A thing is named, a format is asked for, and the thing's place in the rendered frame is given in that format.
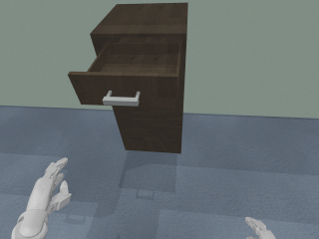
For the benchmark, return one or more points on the robot right hand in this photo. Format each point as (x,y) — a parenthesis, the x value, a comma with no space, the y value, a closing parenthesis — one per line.
(259,228)

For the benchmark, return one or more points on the robot left forearm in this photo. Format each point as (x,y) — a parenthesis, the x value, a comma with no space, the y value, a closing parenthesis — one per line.
(31,224)

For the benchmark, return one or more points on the cabinet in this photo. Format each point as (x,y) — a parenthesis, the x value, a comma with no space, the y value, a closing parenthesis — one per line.
(148,128)

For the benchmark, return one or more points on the drawer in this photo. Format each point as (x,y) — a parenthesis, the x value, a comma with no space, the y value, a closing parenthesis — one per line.
(153,69)

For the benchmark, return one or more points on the handle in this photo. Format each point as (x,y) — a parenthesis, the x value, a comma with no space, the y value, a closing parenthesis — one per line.
(121,101)

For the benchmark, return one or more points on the robot left hand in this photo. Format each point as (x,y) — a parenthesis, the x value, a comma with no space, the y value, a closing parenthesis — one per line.
(45,186)

